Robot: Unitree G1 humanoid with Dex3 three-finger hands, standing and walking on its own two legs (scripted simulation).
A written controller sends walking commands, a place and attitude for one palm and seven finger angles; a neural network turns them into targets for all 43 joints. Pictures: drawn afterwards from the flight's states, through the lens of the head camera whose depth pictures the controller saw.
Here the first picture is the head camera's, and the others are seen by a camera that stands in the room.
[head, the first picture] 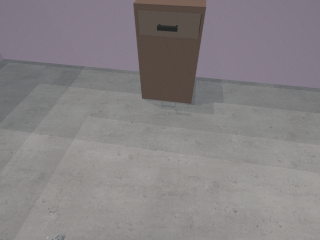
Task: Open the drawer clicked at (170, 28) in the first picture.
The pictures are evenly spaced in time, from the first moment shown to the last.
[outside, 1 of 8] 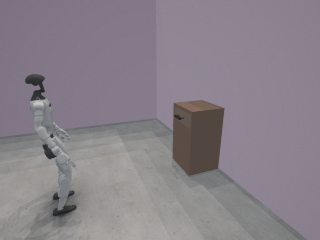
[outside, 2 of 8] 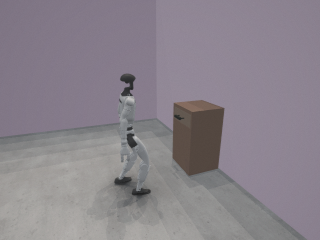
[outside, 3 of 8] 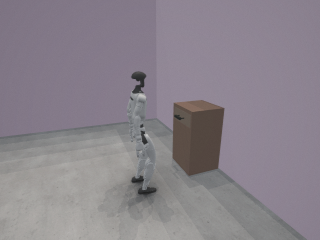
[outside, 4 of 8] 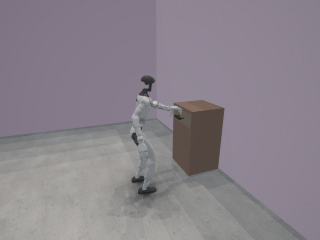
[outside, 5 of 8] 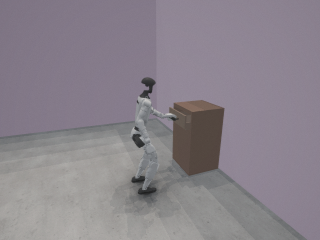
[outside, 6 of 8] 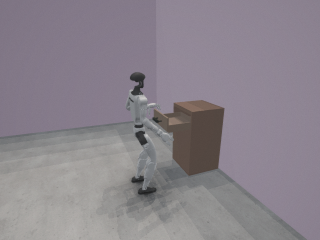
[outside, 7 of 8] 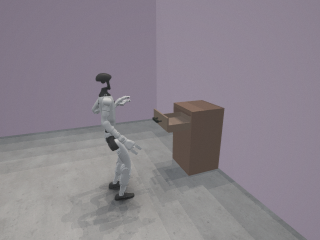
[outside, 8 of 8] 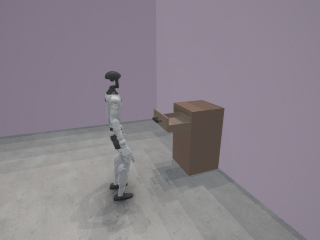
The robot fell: no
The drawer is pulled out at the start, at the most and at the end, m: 0.00 0.30 0.30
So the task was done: yes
